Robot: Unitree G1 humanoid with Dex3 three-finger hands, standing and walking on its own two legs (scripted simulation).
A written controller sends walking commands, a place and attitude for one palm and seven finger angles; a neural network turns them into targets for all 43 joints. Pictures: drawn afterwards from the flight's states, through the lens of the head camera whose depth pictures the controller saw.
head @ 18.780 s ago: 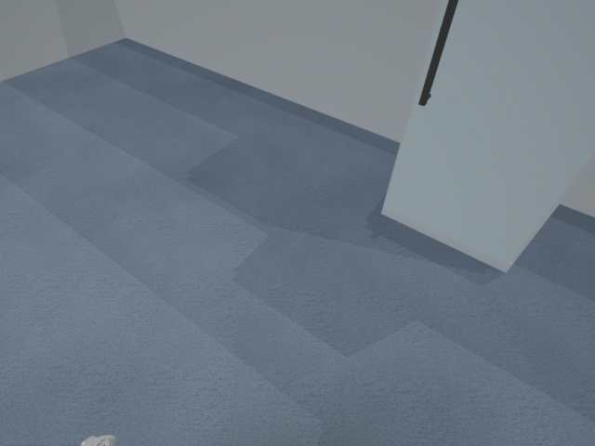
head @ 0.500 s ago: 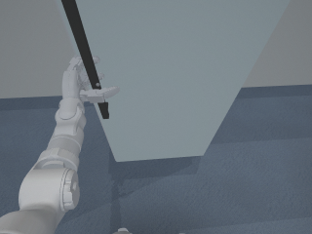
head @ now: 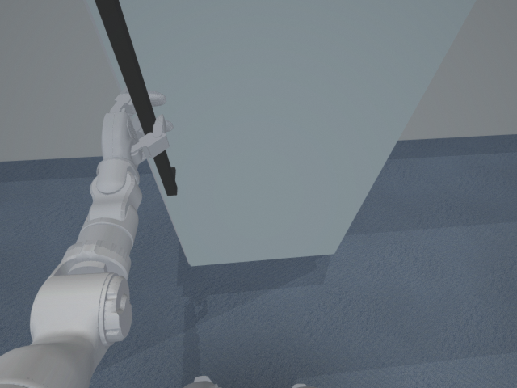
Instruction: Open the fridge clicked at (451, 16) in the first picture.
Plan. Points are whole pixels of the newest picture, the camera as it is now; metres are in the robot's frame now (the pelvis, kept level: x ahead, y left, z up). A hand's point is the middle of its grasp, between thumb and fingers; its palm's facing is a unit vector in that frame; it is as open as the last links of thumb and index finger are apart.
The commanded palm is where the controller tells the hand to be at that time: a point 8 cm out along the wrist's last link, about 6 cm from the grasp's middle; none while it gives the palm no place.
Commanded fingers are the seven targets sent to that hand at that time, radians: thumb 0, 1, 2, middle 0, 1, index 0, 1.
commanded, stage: grip the handle and tug to test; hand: left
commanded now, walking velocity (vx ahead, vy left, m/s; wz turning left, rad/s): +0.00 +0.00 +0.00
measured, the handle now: (149, 111) +0.53 +0.16 +0.11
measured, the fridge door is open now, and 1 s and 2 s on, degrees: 0 1 33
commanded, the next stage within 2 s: pull the door a little, standing still in 0.56 s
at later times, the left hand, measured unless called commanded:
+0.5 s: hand (162, 138) +0.47 +0.13 +0.11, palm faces +0.06 -1.00 +0.01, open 5.7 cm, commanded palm +0.42 +0.19 +0.11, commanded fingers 0.00 0.90 0.90 -0.45 -1.40 -0.45 -1.40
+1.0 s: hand (162, 142) +0.47 +0.13 +0.11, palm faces +0.06 -1.00 +0.01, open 5.9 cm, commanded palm +0.40 +0.18 +0.11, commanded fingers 0.00 0.90 0.90 -0.45 -1.40 -0.45 -1.40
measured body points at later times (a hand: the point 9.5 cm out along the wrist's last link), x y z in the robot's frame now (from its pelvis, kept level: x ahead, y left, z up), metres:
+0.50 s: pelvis +0.02 +0.00 +0.01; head +0.08 -0.01 +0.45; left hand +0.46 +0.19 +0.11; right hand +0.06 -0.26 -0.11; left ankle +0.02 +0.11 -0.70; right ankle -0.02 -0.10 -0.70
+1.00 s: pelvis +0.05 +0.00 +0.01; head +0.10 -0.01 +0.46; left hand +0.46 +0.19 +0.11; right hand +0.14 -0.26 -0.10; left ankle +0.02 +0.11 -0.70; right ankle -0.02 -0.10 -0.70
